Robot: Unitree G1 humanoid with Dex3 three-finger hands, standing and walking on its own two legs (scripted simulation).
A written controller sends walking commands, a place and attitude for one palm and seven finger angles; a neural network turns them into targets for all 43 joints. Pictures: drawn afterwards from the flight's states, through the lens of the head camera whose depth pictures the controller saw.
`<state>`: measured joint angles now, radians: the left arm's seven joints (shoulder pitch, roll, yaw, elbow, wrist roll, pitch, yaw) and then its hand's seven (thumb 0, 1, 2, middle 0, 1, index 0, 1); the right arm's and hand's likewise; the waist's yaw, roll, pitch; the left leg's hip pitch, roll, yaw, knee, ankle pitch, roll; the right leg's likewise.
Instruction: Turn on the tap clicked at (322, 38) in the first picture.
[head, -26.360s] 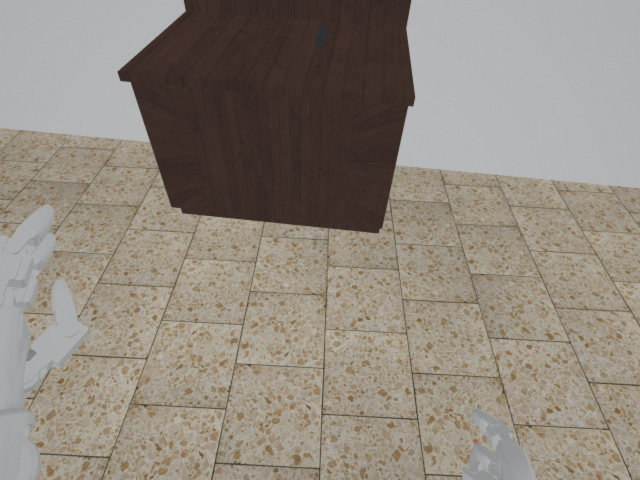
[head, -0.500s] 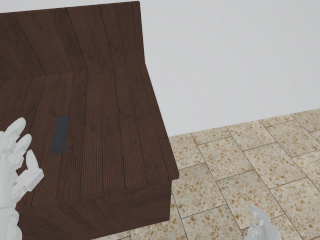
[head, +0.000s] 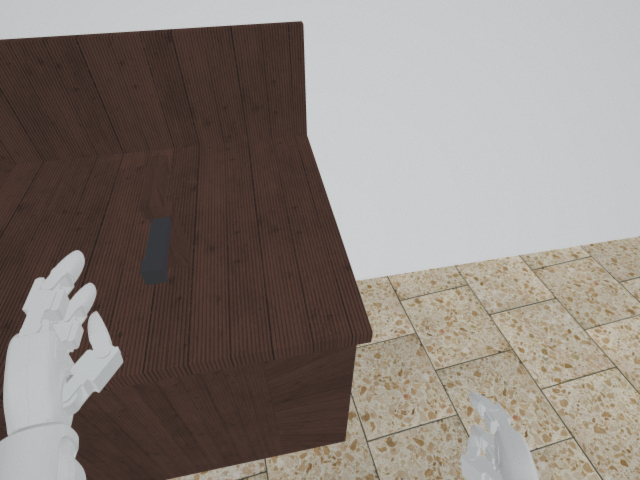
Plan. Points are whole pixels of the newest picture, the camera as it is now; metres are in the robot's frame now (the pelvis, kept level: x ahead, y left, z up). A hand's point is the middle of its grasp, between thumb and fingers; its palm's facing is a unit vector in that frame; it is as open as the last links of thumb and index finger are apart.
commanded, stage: turn the palm inward beside the body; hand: left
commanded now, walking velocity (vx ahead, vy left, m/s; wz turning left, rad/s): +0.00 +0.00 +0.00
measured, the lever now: (154, 271) +0.35 +0.29 +0.06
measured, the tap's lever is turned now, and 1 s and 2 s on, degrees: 0 0 0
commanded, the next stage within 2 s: reach beside the lever's end, fingers flat in 0.74 s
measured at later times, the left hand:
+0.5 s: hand (139, 363) +0.18 +0.21 +0.13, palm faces +0.48 -0.86 -0.15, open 7.4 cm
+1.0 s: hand (152, 342) +0.21 +0.21 +0.12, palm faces +0.49 -0.86 -0.15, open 7.4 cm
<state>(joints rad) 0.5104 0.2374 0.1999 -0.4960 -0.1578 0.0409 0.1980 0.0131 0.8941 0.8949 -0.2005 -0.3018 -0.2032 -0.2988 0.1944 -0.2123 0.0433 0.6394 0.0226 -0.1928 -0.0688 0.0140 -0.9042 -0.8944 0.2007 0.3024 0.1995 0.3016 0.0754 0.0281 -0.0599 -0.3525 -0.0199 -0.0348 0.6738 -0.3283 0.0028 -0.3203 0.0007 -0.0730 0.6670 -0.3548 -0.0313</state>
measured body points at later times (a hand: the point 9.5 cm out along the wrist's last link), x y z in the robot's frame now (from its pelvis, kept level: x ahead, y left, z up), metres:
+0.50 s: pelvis +0.01 -0.02 +0.00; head -0.01 -0.05 +0.44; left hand +0.15 +0.25 +0.15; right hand +0.21 -0.24 -0.08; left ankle +0.02 +0.12 -0.72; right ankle +0.00 -0.10 -0.72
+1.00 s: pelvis +0.04 -0.03 +0.00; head +0.02 -0.05 +0.45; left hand +0.18 +0.25 +0.13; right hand +0.23 -0.25 -0.08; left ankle +0.02 +0.12 -0.72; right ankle +0.00 -0.10 -0.72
